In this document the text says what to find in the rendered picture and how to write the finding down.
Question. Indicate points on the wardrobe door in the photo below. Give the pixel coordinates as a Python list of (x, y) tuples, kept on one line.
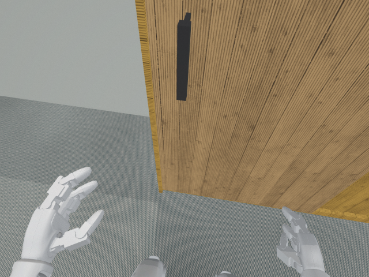
[(353, 199), (277, 107)]

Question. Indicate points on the robot right hand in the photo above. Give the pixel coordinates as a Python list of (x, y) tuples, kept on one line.
[(305, 253)]

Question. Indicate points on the robot left hand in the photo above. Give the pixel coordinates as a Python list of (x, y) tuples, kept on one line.
[(40, 241)]

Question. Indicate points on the handle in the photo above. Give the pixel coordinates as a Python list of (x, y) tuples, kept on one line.
[(183, 52)]

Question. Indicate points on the robot left forearm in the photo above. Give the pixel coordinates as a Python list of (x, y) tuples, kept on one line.
[(31, 268)]

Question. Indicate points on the robot left thigh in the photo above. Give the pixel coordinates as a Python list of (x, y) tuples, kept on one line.
[(150, 268)]

